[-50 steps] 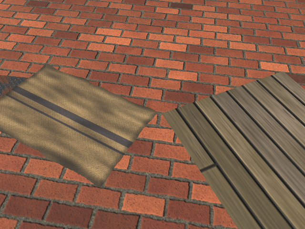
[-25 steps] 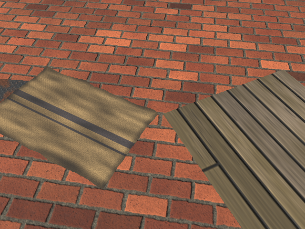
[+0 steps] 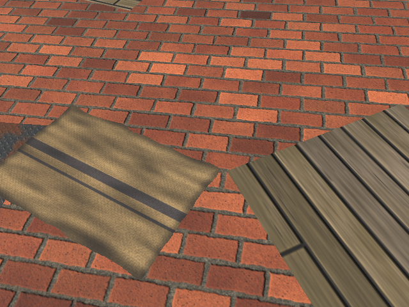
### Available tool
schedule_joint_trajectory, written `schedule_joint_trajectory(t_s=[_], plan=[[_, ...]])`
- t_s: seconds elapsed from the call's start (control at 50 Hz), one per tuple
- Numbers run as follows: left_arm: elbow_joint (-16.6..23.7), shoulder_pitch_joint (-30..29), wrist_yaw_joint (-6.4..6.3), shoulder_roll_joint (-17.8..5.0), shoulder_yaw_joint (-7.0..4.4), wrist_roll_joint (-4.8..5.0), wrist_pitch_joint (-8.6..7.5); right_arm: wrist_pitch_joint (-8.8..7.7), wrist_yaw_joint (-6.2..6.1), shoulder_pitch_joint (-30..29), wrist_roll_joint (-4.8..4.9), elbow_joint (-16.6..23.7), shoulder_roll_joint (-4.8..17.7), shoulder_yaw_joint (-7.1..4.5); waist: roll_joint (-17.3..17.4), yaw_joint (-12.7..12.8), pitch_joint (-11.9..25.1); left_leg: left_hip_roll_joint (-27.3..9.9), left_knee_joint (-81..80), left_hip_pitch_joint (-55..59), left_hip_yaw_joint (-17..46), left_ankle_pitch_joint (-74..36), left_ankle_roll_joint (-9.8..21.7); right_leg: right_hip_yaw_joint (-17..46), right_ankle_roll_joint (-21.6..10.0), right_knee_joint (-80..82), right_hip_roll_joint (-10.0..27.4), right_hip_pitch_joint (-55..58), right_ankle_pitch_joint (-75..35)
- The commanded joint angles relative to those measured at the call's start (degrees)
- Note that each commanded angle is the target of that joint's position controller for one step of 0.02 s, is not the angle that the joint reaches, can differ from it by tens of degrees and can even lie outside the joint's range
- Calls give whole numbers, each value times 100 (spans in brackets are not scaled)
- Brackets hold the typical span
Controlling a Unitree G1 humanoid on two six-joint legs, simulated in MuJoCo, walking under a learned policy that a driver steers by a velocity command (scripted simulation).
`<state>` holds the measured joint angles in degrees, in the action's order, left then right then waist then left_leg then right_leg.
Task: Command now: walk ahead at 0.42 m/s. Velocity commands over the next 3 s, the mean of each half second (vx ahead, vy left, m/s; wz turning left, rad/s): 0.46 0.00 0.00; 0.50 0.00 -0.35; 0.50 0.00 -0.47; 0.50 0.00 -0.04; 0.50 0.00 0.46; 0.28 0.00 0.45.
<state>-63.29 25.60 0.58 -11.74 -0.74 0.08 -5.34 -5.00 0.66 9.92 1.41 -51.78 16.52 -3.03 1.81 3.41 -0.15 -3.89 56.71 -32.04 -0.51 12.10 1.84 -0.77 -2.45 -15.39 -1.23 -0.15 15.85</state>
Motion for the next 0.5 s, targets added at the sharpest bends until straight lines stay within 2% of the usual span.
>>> schedule_joint_trajectory(t_s=[0.02, 0.06, 0.1, 0.16, 0.2, 0.22, 0.24, 0.26, 0.28, 0.3, 0.32, 0.34, 0.36, 0.38, 0.4, 0.44, 0.5], plan=[[258, 153, -123, -876, -108, -25, 37, -72, 66, -1037, -15, 634, 0, 52, -639, 97, -644, -76, -1054, -1040, -126, -641, -183, 869, -724, 842, 1210, 175, -1981], [294, 257, -165, -1004, -130, -21, 50, -71, 97, -1465, 7, 792, -61, 106, -700, 188, -737, 84, -1826, -550, -278, -1080, -218, 676, -721, 1008, 1155, -181, -1825], [260, 416, -178, -1061, -162, 28, 47, -62, 136, -1716, 37, 898, 13, 114, -769, 202, -856, 157, -2217, -295, -293, -1292, -166, 632, -759, 1108, 1283, -205, -1778], [259, 390, -187, -1095, -225, 98, 72, -87, 200, -1813, 50, 1018, 204, 72, -760, -8, -856, 170, -2620, -155, -133, -1240, 77, 547, -655, 864, 1549, 314, -2417], [340, 221, -187, -1231, -291, 61, 126, -103, 200, -1323, 31, 931, 466, -52, -888, -389, -367, 406, -2615, 640, -249, -978, 283, 416, -523, 125, 1608, 624, -4294], [385, 123, -183, -1241, -303, 22, 179, -88, 168, -581, 36, 720, 654, -169, -932, -791, 130, 581, -2588, 1573, -360, -885, 433, 264, -423, -759, 1478, 558, -5208], [463, 69, -180, -1180, -274, -25, 218, -51, 111, 411, 54, 418, 864, -296, -867, -1240, 724, 490, -2572, 2957, -249, -902, 609, 138, -262, -1957, 1237, -45, -5111], [619, 313, -160, -814, -164, -100, 201, -10, 49, 1308, -62, 215, 1255, -396, 35, -1304, 1523, -759, -2583, 4874, 1452, -173, 1075, -46, -83, -3907, 727, -1744, -3010], [588, 901, -103, -65, 34, -21, 58, -16, 123, 1476, -105, 111, 1337, -365, 1473, -914, 2327, -1892, -3687, 5814, 4272, 1207, 1854, 463, 116, -5605, -279, -3212, 1542], [684, 304, -67, -730, -128, 153, -93, -50, 139, 1084, -49, 129, 798, -220, 923, -995, 1515, -1631, -4150, 5178, 4256, 1594, 1555, 922, -13, -6225, 39, -3804, 1548], [876, -255, -58, -1006, -214, 286, -186, -86, 131, 544, -35, 209, 601, -160, 610, -839, 615, -1477, -4256, 4236, 3289, 1069, 1325, 724, -111, -6207, 327, -4040, 1016], [925, -503, -105, -983, -223, 258, -227, -127, 147, 118, -78, 278, 520, -132, 52, -642, 308, -1282, -4399, 3388, 2624, 279, 1221, 635, -125, -5922, 616, -3756, 469], [925, -580, -143, -952, -280, 174, -193, -158, 180, -84, -147, 298, 359, -88, -70, -457, 84, -1047, -4538, 2778, 2052, -383, 1126, 583, -116, -5658, 796, -3474, 159], [913, -393, -140, -803, -277, 146, -120, -181, 188, -151, -203, 257, 300, -66, 167, -262, 139, -952, -4687, 2424, 1750, -592, 1159, 629, -94, -5505, 932, -3122, 6], [909, -324, -141, -684, -271, 133, -49, -195, 202, -137, -181, 209, 235, -52, 182, -191, 93, -870, -4820, 2223, 1560, -695, 1196, 606, -60, -5321, 983, -2994, 7], [1025, -521, -157, -643, -291, 103, 49, -218, 160, 31, -137, 71, 313, -56, 174, -134, -120, -798, -5048, 1922, 1217, -762, 1243, 497, 36, -4896, 1061, -3135, -110], [1368, -1337, -161, -713, -314, 13, 65, -194, 21, 381, -145, -57, 564, -104, 20, -303, -374, -793, -5230, 2050, 1007, -928, 1267, 431, 235, -3888, 1111, -3809, -985]])
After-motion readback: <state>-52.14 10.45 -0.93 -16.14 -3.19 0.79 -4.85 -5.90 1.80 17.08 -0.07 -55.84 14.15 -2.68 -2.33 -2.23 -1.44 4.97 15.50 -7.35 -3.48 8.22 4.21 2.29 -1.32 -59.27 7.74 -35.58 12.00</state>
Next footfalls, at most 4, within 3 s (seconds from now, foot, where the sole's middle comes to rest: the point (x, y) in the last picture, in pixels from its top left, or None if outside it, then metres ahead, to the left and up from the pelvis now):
0.24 left None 0.32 0.14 -0.78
0.80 right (266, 276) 0.63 -0.10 -0.78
1.28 left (232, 196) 0.95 0.02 -0.78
1.80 right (318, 174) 1.07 -0.33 -0.78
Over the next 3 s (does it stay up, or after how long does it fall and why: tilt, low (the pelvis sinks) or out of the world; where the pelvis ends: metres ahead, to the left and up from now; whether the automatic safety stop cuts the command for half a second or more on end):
stays up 1.54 -0.37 -0.01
